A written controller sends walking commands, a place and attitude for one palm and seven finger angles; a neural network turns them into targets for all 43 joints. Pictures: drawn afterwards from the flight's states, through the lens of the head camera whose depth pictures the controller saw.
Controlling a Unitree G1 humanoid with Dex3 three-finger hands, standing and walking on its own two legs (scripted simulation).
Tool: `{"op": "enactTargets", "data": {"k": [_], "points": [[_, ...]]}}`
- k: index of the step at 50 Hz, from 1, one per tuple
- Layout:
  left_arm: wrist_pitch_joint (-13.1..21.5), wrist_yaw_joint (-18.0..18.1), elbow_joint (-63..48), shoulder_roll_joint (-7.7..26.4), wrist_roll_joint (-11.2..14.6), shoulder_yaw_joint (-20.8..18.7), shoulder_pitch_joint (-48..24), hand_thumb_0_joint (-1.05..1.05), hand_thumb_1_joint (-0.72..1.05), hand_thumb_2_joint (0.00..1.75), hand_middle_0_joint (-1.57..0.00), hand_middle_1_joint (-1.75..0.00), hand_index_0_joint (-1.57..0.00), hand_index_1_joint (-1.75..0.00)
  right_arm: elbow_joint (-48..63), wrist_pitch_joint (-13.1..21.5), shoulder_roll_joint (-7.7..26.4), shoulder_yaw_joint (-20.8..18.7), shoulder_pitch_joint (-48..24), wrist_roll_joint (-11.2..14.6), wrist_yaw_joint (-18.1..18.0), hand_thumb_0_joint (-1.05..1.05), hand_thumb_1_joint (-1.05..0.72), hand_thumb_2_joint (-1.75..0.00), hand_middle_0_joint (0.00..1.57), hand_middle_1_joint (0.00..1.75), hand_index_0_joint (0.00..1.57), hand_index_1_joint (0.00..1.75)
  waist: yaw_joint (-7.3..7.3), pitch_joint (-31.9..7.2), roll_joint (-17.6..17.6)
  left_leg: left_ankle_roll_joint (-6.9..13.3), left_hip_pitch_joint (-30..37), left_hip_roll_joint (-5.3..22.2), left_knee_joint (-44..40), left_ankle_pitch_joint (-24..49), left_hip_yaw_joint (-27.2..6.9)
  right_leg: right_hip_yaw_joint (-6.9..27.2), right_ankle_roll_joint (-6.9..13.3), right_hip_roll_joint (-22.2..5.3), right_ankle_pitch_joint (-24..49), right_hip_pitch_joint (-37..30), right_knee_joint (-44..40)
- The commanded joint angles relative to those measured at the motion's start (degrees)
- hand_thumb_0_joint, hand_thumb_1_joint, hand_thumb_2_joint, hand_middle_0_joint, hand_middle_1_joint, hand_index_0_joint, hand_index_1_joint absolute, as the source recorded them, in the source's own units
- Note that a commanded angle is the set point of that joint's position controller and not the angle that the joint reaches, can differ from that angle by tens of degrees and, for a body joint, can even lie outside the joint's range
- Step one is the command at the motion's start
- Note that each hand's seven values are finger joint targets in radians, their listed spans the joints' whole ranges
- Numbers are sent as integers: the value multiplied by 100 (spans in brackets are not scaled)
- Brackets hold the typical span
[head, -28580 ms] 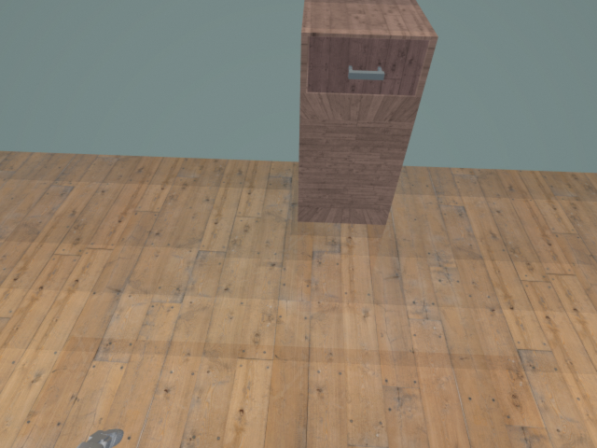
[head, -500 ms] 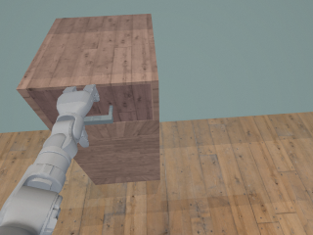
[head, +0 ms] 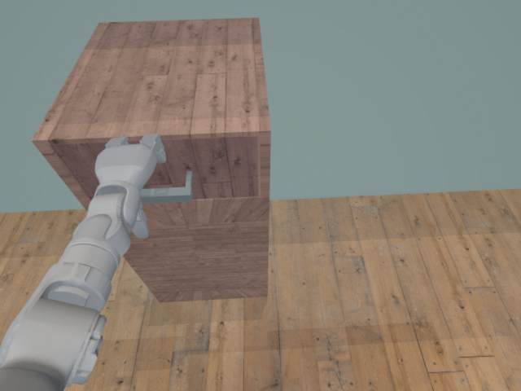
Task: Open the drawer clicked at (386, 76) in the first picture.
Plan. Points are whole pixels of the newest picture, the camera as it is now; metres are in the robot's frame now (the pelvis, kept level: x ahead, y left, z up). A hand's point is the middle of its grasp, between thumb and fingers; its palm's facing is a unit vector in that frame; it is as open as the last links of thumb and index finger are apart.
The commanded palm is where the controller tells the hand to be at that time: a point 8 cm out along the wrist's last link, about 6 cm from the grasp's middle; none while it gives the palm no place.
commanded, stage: re-aim the fingers above the handle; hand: left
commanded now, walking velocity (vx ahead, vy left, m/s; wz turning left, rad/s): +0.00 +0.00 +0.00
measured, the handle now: (164, 186) +0.48 +0.20 -0.01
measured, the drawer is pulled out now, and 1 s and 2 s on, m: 0.00 0.00 0.00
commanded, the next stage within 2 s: lower the fingers behind the handle in 1.08 s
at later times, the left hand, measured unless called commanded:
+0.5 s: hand (145, 184) +0.44 +0.21 +0.05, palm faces -0.03 -0.06 -1.00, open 13.6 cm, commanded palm +0.42 +0.22 +0.11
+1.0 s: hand (143, 183) +0.44 +0.21 +0.06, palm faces +0.02 -0.05 -1.00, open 13.9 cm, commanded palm +0.41 +0.21 +0.11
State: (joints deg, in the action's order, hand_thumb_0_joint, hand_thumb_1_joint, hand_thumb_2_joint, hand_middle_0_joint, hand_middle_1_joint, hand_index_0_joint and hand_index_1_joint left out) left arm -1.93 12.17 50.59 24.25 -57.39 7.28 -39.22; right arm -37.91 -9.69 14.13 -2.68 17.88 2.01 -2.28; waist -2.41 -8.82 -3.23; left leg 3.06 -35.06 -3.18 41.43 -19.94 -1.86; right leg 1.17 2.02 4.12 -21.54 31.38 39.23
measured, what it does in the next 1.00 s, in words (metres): stands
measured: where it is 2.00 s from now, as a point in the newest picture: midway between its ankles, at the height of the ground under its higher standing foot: outside the picture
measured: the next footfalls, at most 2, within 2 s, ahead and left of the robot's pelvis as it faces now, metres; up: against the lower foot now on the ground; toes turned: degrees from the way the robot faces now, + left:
none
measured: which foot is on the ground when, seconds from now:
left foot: down 0.00-1.00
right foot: down 0.00-1.00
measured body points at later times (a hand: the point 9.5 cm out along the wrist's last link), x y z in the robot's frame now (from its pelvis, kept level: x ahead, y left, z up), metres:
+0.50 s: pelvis +0.00 +0.00 +0.00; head +0.05 -0.01 +0.45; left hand +0.44 +0.21 +0.11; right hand +0.07 -0.26 -0.13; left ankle -0.01 +0.09 -0.71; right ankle -0.03 -0.10 -0.71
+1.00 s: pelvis +0.00 +0.00 +0.00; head +0.05 -0.01 +0.45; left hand +0.43 +0.21 +0.11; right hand +0.08 -0.26 -0.13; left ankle -0.01 +0.09 -0.71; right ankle -0.03 -0.10 -0.71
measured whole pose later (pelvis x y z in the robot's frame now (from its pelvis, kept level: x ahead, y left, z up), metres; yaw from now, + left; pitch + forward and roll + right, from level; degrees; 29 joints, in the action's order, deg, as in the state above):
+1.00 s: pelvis +0.00 +0.00 +0.00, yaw +0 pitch +13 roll -1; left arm -2.4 14.9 47.3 23.0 -58.4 6.6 -37.8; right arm -38.0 -9.1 13.9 -3.0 16.4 1.7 -1.8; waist -2.1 -8.5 -3.5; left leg 3.1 -34.9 -3.2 41.6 -20.0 -1.3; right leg 1.6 1.9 4.0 -21.7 31.5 39.9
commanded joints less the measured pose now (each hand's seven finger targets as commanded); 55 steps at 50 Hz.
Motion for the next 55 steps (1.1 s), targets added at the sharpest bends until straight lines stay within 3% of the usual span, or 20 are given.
{"op": "enactTargets", "data": {"k": [1, 2, 4, 5, 7, 8, 9, 12, 13, 14, 18, 25, 29, 32, 35, 36, 42, 45, 51, 55], "points": [[315, 55, -1424, 786, -19, -173, -2375, 0, -50, 30, -30, -120, -30, -120, 599, 112, 813, -311, 237, -52, -85, 0, -90, -90, 20, 30, 20, 30, -206, -1686, 126, 40, 1596, 123, -258, 2255, 80, -88, 92, -68, 1998, -398, -451], [416, 99, -1606, 1044, -67, -393, -2411, 0, -50, 30, -30, -120, -30, -120, 598, 105, 797, -321, 248, -49, -77, 0, -90, -90, 20, 30, 20, 30, -134, -1967, 57, 26, 1767, 136, -231, 2428, 36, -78, 85, -48, 2051, -402, -384], [523, 237, -1749, 1382, -94, -741, -2251, 0, -50, 30, -30, -120, -30, -120, 633, 92, 784, -318, 206, -73, -79, 0, -90, -90, 20, 30, 20, 30, -17, -2070, -1, -1, 1767, 137, -198, 2562, 31, -90, 98, -33, 2116, -458, -308], [551, 323, -1793, 1364, -82, -761, -2224, 0, -50, 30, -30, -120, -30, -120, 655, 107, 768, -311, 185, -92, -73, 0, -90, -90, 20, 30, 20, 30, 12, -2019, -139, -9, 1692, 122, -197, 2547, 57, -106, 116, -31, 2100, -485, -275], [520, 540, -1692, 1811, -193, -1160, -2249, 0, -50, 30, -30, -120, -30, -120, 607, 108, 772, -288, 144, -87, -85, 0, -90, -90, 20, 30, 20, 30, 80, -1959, 55, -15, 1412, 124, -221, 2476, 50, -105, 112, -25, 2096, -527, -228], [422, 637, -1550, 1664, -193, -1097, -2091, 0, -50, 30, -30, -120, -30, -120, 627, 120, 757, -284, 152, -97, -81, 0, -90, -90, 20, 30, 20, 30, 78, -1864, 106, -19, 1327, 114, -225, 2397, 61, -151, 126, -7, 2002, -517, -211], [329, 733, -1489, 1850, -261, -1220, -2161, 0, -50, 30, -30, -120, -30, -120, 607, 117, 766, -263, 107, -79, -89, 0, -90, -90, 20, 30, 20, 30, 108, -1827, 168, -26, 1221, 122, -270, 2282, 75, -145, 118, -9, 1920, -504, -230], [33, 849, -1398, 1836, -365, -1136, -2197, 0, -50, 30, -30, -120, -30, -120, 622, 131, 784, -274, 86, -71, -81, 0, -90, -90, 20, 30, 20, 30, 128, -2136, 24, -42, 1330, 112, -280, 2352, 128, -129, 111, -9, 1964, -616, -214], [-72, 828, -1304, 1538, -311, -915, -2195, 0, -50, 30, -30, -120, -30, -120, 619, 141, 785, -292, 125, -72, -72, 0, -90, -90, 20, 30, 20, 30, 27, -2017, 42, -32, 1399, 129, -257, 2368, 149, -167, 112, 0, 1964, -541, -246], [-130, 812, -1324, 1664, -317, -980, -2311, 0, -50, 30, -30, -120, -30, -120, 573, 131, 802, -288, 125, -51, -73, 0, -90, -90, 20, 30, 20, 30, 28, -2097, 65, -37, 1452, 146, -286, 2339, 147, -159, 94, -4, 1925, -531, -280], [-287, 566, -1104, 1470, -128, -782, -2284, 0, -50, 30, -30, -120, -30, -120, 570, 118, 846, -294, 188, -35, -107, 0, -90, -90, 20, 30, 20, 30, -85, -2048, 329, 20, 1509, 145, -324, 2263, 175, -116, 51, -33, 2030, -727, -404], [-68, 196, -1027, 1502, -155, -735, -1887, 0, -50, 30, -30, -120, -30, -120, 679, 61, 834, -228, 90, -14, -176, 0, -90, -90, 20, 30, 20, 30, -2, -1588, 348, 48, 1279, 109, -431, 2101, 190, -61, 66, -75, 2066, -828, -508], [228, 159, -1481, 1366, -136, -704, -1790, 0, -50, 30, -30, -120, -30, -120, 734, 96, 803, -284, 88, -26, -140, 0, -90, -90, 20, 30, 20, 30, 51, -1784, 140, 38, 1561, 136, -390, 2274, 169, -50, 86, -56, 2028, -729, -489], [405, 190, -1839, 1267, -100, -641, -1887, 0, -50, 30, -30, -120, -30, -120, 730, 119, 796, -328, 107, -29, -111, 0, -90, -90, 20, 30, 20, 30, 3, -1923, 60, 26, 1697, 147, -335, 2397, 117, -58, 86, -42, 2041, -634, -440], [408, 289, -1757, 1102, -65, -537, -1899, 0, -50, 30, -30, -120, -30, -120, 680, 153, 809, -350, 122, -32, -104, 0, -90, -90, 20, 30, 20, 30, -83, -1650, 131, 27, 1585, 134, -317, 2165, 114, -87, 87, -30, 1834, -443, -455], [441, 332, -1881, 1228, -68, -612, -2182, 0, -50, 30, -30, -120, -30, -120, 637, 167, 822, -355, 124, -30, -107, 0, -90, -90, 20, 30, 20, 30, -146, -1640, 154, 24, 1601, 145, -303, 2163, 81, -96, 98, -41, 1790, -392, -439], [331, 590, -1914, 1360, -163, -696, -2477, 0, -50, 30, -30, -120, -30, -120, 512, 207, 808, -356, 149, -49, -79, 0, -90, -90, 20, 30, 20, 30, -100, -2098, -87, -23, 1864, 128, -231, 2420, 20, -122, 103, -12, 1885, -314, -325], [76, 578, -1487, 994, -136, -438, -2333, 0, -50, 30, -30, -120, -30, -120, 484, 206, 808, -347, 162, -48, -49, 0, -90, -90, 20, 30, 20, 30, -166, -1807, 63, -26, 1744, 138, -247, 2287, 27, -193, 108, 1, 1757, -206, -353], [-151, 272, -1321, 1278, -55, -697, -1743, 0, -50, 30, -30, -120, -30, -120, 632, 107, 854, -293, 74, -68, -49, 0, -90, -90, 20, 30, 20, 30, 52, -2053, 340, 17, 1549, 118, -319, 2484, 160, -75, 88, -60, 2373, -936, -408], [-25, 86, -1409, 1207, -79, -578, -1551, 0, -50, 30, -30, -120, -30, -120, 753, 58, 824, -250, -31, -26, -84, 0, -90, -90, 20, 30, 20, 30, 32, -1566, 498, 49, 1281, 105, -391, 2232, 198, -55, 54, -85, 2388, -938, -474]]}}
